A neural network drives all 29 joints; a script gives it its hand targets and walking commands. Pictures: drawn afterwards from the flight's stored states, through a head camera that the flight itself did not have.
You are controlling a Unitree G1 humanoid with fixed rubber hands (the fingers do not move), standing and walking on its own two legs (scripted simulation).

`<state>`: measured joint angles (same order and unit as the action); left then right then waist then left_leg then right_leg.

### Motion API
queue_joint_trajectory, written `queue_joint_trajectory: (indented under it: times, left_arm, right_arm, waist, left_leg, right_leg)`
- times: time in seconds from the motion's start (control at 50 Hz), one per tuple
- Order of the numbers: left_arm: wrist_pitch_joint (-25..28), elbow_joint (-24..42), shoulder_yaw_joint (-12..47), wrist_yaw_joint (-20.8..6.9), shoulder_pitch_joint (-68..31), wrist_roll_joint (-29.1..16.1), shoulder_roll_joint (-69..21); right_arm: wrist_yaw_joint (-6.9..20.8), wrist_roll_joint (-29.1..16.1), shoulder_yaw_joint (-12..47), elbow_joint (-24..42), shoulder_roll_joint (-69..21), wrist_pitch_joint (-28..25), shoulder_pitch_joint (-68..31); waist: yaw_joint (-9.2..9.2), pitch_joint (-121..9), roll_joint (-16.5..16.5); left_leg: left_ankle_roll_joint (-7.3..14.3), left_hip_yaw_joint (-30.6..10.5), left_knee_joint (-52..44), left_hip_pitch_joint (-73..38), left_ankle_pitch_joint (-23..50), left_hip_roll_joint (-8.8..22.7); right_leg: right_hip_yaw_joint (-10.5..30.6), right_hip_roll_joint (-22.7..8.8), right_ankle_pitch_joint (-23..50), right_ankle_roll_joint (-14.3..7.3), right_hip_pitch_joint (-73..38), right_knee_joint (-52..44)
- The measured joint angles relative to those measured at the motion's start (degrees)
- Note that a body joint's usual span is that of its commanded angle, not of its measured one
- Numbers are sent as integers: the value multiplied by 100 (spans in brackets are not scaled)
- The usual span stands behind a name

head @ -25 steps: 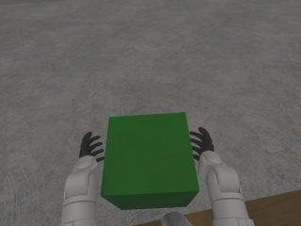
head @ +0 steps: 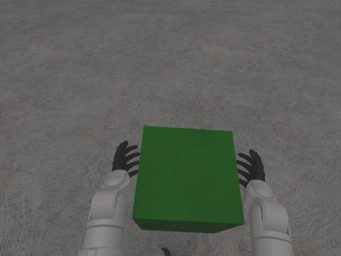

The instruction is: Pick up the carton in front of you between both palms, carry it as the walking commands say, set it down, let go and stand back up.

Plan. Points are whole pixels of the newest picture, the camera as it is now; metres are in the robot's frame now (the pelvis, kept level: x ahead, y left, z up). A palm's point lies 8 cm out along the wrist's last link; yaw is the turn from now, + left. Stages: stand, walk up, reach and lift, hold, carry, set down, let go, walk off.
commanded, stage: carry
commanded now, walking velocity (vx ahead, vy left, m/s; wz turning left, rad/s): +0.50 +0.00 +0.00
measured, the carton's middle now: (182, 185) +0.32 +0.02 -0.03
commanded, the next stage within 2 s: none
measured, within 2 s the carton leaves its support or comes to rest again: neither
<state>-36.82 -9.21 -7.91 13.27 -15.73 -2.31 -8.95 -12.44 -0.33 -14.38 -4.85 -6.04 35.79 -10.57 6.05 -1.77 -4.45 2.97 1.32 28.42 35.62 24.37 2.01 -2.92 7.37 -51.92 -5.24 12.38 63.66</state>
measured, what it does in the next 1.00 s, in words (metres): goes down: left foot 0.16 m lower, then right foot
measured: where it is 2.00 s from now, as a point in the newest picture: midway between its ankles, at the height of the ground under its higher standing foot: (187, 123)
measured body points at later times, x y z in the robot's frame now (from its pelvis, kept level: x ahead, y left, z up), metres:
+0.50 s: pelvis +0.40 -0.03 -0.06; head +0.44 -0.03 +0.39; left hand +0.72 +0.14 -0.01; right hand +0.73 -0.18 -0.02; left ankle +0.24 +0.07 -0.70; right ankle +0.49 -0.11 -0.78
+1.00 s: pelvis +0.72 +0.03 -0.04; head +0.69 +0.04 +0.41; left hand +0.95 +0.18 +0.02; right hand +0.94 -0.12 +0.02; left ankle +0.74 +0.11 -0.78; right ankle +0.62 -0.09 -0.70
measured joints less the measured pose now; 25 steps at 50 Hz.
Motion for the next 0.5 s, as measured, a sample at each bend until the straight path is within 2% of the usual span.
queue_joint_trajectory:
  times: [0.02,0.04,0.06,0.08,0.1,0.12,0.14,0.18,0.24,0.32,0.4,0.42,0.46,0.5]
  left_arm:
    - [26,78,37,-1,44,14,9]
    - [26,172,37,2,100,24,46]
    - [28,235,23,6,127,12,124]
    - [45,285,0,21,118,-14,225]
    - [79,319,-29,47,100,-45,349]
    - [111,365,-75,70,133,-72,431]
    - [133,406,-150,82,191,-89,456]
    - [149,438,-351,66,276,-55,393]
    - [177,472,-532,-7,373,70,252]
    - [218,578,-511,-121,560,176,111]
    - [213,666,-446,-187,533,206,151]
    - [183,673,-416,-198,468,194,168]
    - [165,613,-352,-166,253,165,158]
    - [38,667,-207,-102,177,136,187]
  right_arm:
    - [-13,-44,62,40,44,-12,1]
    - [-25,-64,139,44,49,-15,-22]
    - [-41,-57,212,3,33,-20,-104]
    - [-70,-66,282,-70,27,-8,-270]
    - [-109,-102,356,-172,12,-15,-451]
    - [-148,-159,456,-228,8,2,-560]
    - [-171,-234,546,-247,-3,30,-587]
    - [-144,-377,672,-172,-45,89,-472]
    - [-67,-487,762,49,-105,98,-153]
    - [-12,-468,721,216,-143,94,74]
    - [40,-338,727,356,-167,111,71]
    - [59,-284,723,410,-153,122,58]
    - [58,-214,709,395,24,149,-122]
    - [-23,-215,686,388,152,200,-200]
  waist:
    - [-59,-17,-50]
    - [-148,-55,-4]
    - [-250,-113,135]
    - [-379,-145,238]
    - [-556,-117,356]
    - [-730,-74,406]
    - [-892,-17,416]
    - [-1132,116,420]
    - [-1279,279,516]
    - [-1202,333,552]
    - [-911,227,468]
    - [-849,167,481]
    - [-692,116,322]
    - [-589,47,357]
  left_leg:
    - [65,119,-397,-317,78,-6]
    - [155,249,-602,-661,-272,-60]
    - [237,307,-481,-876,-1479,-178]
    - [288,325,-224,-882,-2647,-289]
    - [257,373,143,-717,-3237,-408]
    - [229,422,460,-570,-3387,-479]
    - [284,443,684,-519,-3528,-523]
    - [317,430,914,-613,-3896,-557]
    - [269,388,942,-993,-4325,-559]
    - [111,305,593,-1772,-4725,-490]
    - [-58,232,494,-2581,-5194,-319]
    - [-103,198,806,-2643,-5320,-300]
    - [-199,40,2101,-2239,-5224,-180]
    - [-233,-21,3371,-1625,-5131,-263]
  right_leg:
    - [-56,19,-10,-11,-107,381]
    - [-91,-35,540,-68,-176,858]
    - [-64,-156,776,-28,-57,1538]
    - [50,-211,879,115,234,2283]
    - [209,-268,980,232,628,2901]
    - [346,-302,1108,296,1043,3280]
    - [430,-353,1364,287,1434,3363]
    - [509,-508,1909,287,2151,2953]
    - [523,-820,2299,363,2935,1649]
    - [327,-1076,3435,422,3092,-952]
    - [-182,-885,4865,374,2299,-3205]
    - [-263,-851,5118,297,2006,-3485]
    - [-409,-760,4743,147,1918,-3118]
    - [-444,-783,4369,92,1679,-3155]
